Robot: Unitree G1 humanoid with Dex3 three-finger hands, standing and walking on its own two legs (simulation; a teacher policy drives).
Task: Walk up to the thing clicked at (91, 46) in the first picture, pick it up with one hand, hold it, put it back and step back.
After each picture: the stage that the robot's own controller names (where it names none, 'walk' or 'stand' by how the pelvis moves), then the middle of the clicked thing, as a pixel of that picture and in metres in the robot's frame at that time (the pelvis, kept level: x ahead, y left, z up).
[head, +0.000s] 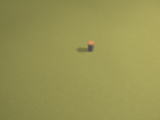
stand; (91, 46) +1.31 -0.13 -0.72
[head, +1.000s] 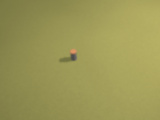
walk; (73, 55) +1.19 +0.16 -0.70
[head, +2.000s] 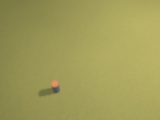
walk; (55, 86) +0.73 +0.27 -0.71
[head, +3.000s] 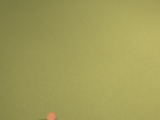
stand; (51, 119) +0.43 +0.21 -0.69
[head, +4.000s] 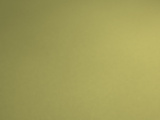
stand; out of the picture +0.37 +0.22 -0.72
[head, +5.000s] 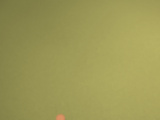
stand; out of the picture +0.44 +0.21 -0.72
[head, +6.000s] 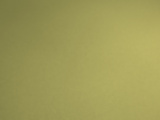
stand; out of the picture +0.42 +0.18 -0.71
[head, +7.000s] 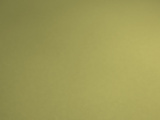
stand; out of the picture +0.37 +0.18 -0.72
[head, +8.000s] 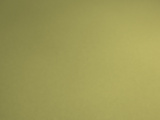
stand; out of the picture +0.36 +0.18 -0.73
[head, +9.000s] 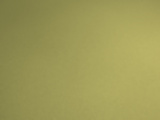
stand; out of the picture +0.35 +0.19 -0.73
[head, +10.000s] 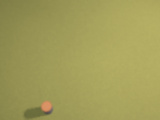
go down; (47, 108) +0.38 +0.18 -0.61
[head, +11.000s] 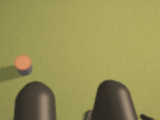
go down; (24, 66) +0.44 +0.22 -0.31
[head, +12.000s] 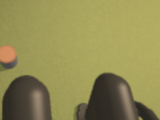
close in; (8, 58) +0.43 +0.23 -0.27
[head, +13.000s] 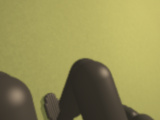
close; out of the picture +0.42 +0.26 -0.22
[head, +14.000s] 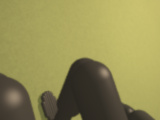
close; out of the picture +0.41 +0.27 -0.22
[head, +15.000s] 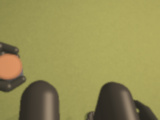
lift; (10, 71) +0.34 +0.24 -0.06
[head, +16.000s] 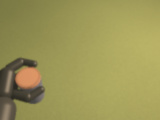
hold; (31, 86) +0.32 +0.16 +0.06
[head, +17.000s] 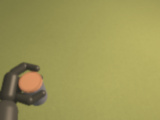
hold; (34, 89) +0.32 +0.16 +0.02
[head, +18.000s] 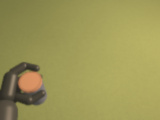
hold; (34, 89) +0.32 +0.17 +0.02
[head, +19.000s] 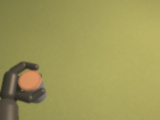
crouch; (33, 87) +0.33 +0.16 -0.01
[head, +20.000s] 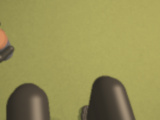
lower; out of the picture +0.45 +0.22 -0.09
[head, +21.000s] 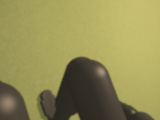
lower; out of the picture +0.43 +0.29 -0.22
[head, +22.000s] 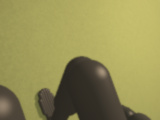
lower; out of the picture +0.43 +0.29 -0.23
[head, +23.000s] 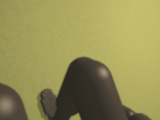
lower; out of the picture +0.43 +0.29 -0.22
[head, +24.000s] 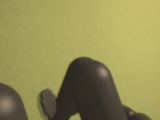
lower; out of the picture +0.43 +0.28 -0.22
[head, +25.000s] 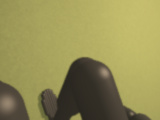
draw back; out of the picture +0.43 +0.29 -0.23
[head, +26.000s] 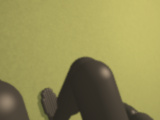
rise; out of the picture +0.42 +0.29 -0.23
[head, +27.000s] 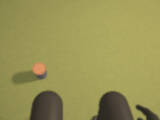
walk; (40, 71) +0.45 +0.20 -0.42
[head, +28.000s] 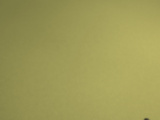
stand; out of the picture +0.38 +0.17 -0.66
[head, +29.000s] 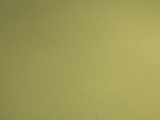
stand; out of the picture +0.40 +0.19 -0.67
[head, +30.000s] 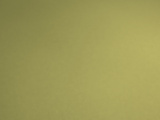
stand; out of the picture +0.39 +0.18 -0.68
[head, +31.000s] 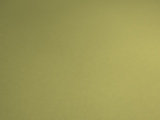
stand; out of the picture +0.40 +0.18 -0.72
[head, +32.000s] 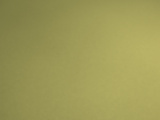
stand; out of the picture +0.38 +0.20 -0.73
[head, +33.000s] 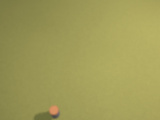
walk; (54, 112) +0.42 +0.19 -0.70
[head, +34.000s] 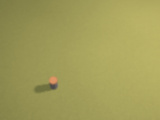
walk; (53, 83) +0.67 +0.17 -0.71
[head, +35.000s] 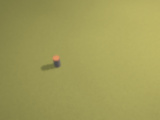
stand; (56, 61) +0.99 +0.28 -0.70
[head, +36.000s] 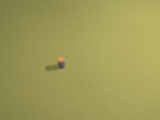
stand; (61, 62) +0.98 +0.20 -0.70
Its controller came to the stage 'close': yes
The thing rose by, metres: 0.72
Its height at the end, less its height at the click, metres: +0.00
